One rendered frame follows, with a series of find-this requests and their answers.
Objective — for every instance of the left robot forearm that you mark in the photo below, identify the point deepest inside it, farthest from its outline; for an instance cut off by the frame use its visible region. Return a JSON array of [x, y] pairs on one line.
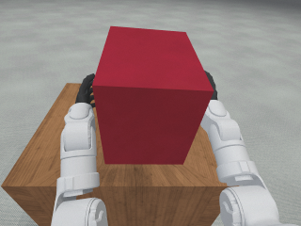
[[78, 151]]

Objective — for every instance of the robot right hand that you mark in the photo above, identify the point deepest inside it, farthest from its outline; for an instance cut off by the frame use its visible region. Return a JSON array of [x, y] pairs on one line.
[[214, 96]]

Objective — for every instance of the robot left hand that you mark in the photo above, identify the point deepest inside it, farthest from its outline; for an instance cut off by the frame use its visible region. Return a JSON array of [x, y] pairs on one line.
[[83, 95]]

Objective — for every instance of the left robot upper arm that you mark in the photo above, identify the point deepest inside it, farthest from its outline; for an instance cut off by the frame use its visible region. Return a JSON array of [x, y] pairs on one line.
[[83, 212]]

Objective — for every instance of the carton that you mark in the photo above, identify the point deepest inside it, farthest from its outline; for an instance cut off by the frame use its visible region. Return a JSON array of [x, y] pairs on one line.
[[151, 93]]

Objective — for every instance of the right robot forearm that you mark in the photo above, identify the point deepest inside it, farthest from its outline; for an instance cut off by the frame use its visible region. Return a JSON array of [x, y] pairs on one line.
[[234, 167]]

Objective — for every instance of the right robot upper arm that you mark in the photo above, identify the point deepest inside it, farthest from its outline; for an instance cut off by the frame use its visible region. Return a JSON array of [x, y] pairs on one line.
[[248, 206]]

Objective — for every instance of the pedestal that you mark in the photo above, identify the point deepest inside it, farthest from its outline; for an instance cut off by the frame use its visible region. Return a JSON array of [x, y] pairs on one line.
[[185, 194]]

